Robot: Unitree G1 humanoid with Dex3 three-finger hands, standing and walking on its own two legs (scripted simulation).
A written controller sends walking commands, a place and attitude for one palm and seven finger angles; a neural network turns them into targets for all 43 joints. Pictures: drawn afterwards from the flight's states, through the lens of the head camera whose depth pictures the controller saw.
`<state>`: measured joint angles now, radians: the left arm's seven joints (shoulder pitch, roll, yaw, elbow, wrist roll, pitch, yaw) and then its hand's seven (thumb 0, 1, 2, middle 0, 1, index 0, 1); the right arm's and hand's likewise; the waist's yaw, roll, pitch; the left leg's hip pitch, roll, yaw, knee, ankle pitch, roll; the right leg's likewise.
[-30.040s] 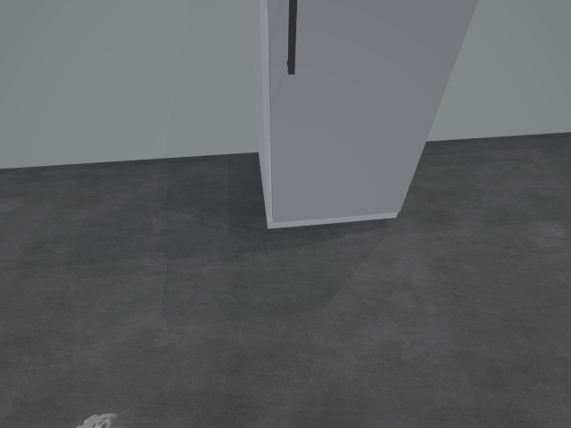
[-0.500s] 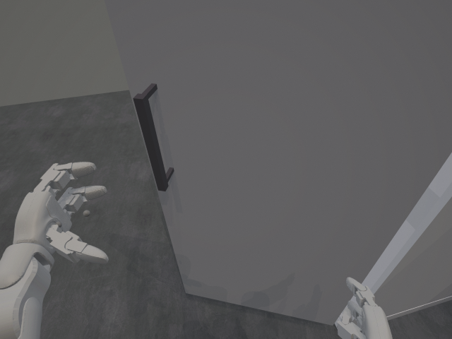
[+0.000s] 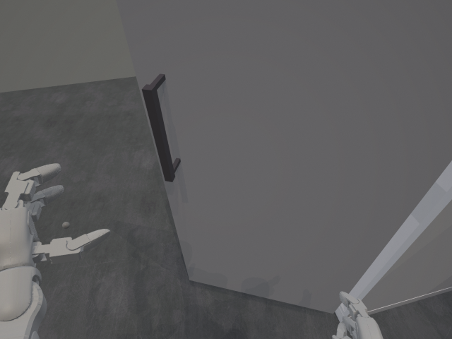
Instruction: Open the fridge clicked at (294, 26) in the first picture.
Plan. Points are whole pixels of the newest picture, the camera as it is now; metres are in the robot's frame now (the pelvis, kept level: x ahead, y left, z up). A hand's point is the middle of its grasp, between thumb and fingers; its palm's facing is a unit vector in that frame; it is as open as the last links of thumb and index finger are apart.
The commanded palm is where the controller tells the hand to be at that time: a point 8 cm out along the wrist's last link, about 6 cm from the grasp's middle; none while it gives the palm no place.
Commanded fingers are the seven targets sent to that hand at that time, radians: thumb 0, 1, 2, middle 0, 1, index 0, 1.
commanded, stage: draw the hand back to the body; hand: left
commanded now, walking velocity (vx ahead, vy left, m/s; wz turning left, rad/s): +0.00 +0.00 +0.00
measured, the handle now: (165, 133) +0.45 +0.19 +0.14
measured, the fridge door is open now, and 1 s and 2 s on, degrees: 63 63 63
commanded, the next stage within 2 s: step back with the hand held close in 0.74 s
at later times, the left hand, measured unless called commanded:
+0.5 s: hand (48, 236) +0.19 +0.27 +0.16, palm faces +0.51 -0.79 -0.35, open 7.8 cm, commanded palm +0.14 +0.31 +0.17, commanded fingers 0.00 0.90 0.90 -0.20 -0.30 -0.20 -0.30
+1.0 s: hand (57, 229) +0.20 +0.27 +0.16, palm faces +0.46 -0.79 -0.39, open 7.4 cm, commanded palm +0.14 +0.30 +0.17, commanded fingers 0.00 0.90 0.90 -0.20 -0.30 -0.20 -0.30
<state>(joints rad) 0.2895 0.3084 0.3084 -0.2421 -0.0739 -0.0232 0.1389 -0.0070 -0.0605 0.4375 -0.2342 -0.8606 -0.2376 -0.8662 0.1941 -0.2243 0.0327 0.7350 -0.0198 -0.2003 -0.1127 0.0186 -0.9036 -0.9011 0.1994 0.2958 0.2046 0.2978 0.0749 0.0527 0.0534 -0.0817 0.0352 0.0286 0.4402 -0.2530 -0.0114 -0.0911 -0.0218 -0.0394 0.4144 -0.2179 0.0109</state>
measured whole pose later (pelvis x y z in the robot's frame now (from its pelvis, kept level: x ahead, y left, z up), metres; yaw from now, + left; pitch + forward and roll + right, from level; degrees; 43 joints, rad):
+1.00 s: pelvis +0.00 +0.00 +0.00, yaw +0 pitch -3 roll -1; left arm 0.43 0.33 0.36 -0.38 -0.05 -0.11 0.13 0.02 0.89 0.90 -0.21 -0.30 -0.21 -0.31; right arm 0.16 -0.23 0.02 0.67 -0.02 -0.13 -0.09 0.02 -0.90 -0.90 0.20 0.30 0.20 0.30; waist 0.04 0.06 0.03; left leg -0.17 0.05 0.03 0.49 -0.26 -0.01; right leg -0.16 -0.01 -0.04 0.41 -0.20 0.01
